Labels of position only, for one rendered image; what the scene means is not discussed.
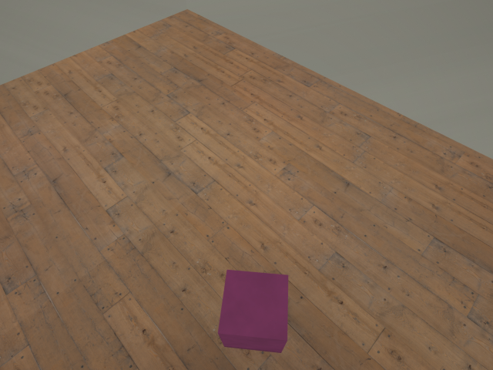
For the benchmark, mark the carton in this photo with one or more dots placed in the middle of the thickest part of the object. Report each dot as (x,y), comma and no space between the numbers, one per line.
(254,311)

